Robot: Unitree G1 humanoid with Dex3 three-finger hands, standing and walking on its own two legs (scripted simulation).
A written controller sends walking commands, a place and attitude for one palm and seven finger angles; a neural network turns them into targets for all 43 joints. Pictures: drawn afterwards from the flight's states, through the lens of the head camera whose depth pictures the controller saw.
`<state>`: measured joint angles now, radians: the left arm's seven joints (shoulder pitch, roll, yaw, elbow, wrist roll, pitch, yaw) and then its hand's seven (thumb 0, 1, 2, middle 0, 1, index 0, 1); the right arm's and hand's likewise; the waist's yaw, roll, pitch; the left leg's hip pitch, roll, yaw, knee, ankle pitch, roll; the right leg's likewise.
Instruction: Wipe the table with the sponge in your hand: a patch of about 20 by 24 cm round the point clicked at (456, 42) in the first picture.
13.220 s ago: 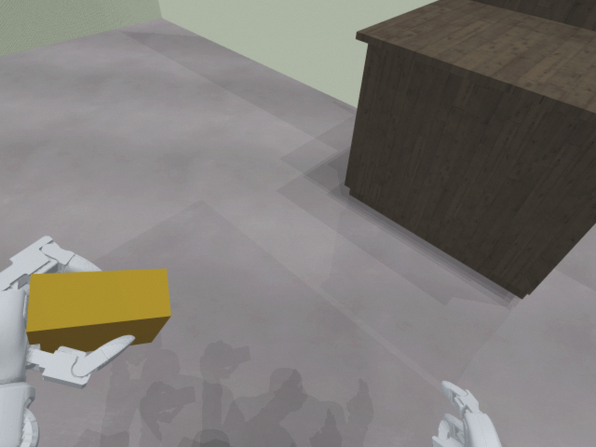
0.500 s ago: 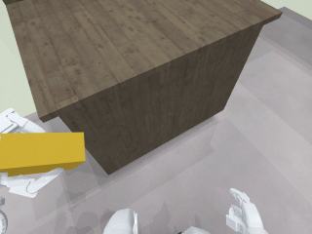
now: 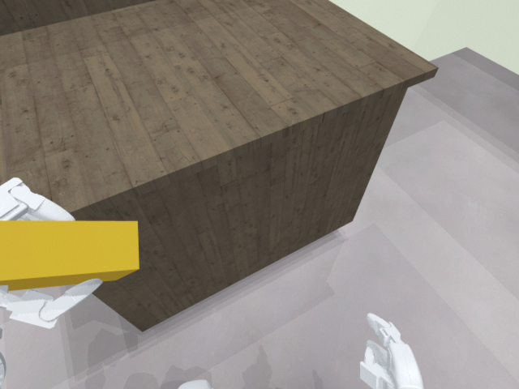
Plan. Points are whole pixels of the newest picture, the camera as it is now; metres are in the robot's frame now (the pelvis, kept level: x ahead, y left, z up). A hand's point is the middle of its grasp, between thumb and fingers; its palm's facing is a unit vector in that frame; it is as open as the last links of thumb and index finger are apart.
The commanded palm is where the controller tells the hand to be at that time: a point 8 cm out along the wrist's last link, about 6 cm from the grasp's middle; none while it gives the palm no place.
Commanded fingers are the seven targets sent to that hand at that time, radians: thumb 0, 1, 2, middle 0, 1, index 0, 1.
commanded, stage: take the last steps up to it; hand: left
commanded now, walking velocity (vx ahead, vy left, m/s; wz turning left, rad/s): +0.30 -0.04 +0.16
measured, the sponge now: (88, 255) +0.23 +0.21 +0.16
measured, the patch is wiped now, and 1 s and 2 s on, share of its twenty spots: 0.00 0.00 0.00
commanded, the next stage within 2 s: come to a stop and stand still in 1.04 s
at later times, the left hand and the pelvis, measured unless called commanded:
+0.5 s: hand (117, 187) +0.30 +0.19 +0.19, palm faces +0.42 -0.79 -0.45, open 9.6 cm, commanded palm +0.23 +0.23 +0.19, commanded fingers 0.00 0.10 1.30 -1.20 -1.60 -1.20 -1.60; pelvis +0.09 -0.06 +0.01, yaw +3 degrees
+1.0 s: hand (162, 160) +0.35 +0.15 +0.18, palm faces +0.46 -0.77 -0.44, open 9.6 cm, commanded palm +0.28 +0.19 +0.19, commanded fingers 0.00 0.10 1.30 -1.20 -1.60 -1.20 -1.60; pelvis +0.16 -0.10 +0.00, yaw +6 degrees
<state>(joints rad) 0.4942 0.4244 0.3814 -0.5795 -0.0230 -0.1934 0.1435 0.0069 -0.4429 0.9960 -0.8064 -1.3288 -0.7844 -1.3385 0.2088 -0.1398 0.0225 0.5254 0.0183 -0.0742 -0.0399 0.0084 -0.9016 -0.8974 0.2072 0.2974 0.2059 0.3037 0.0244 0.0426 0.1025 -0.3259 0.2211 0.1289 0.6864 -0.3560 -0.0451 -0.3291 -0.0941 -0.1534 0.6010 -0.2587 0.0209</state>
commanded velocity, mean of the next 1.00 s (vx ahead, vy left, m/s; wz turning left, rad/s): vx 0.20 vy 0.01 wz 0.09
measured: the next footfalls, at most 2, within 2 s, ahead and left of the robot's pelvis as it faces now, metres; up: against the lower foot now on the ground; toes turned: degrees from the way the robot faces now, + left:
left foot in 0.30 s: +0.16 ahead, +0.07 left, +0.00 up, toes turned +14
right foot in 0.62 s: +0.19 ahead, -0.21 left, +0.00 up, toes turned -5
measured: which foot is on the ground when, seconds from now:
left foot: up 0.00-0.28, down 0.30-0.62, up 0.64-0.90, down 0.92-1.00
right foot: down 0.00-0.32, up 0.34-0.60, down 0.62-0.94, up 0.96-1.00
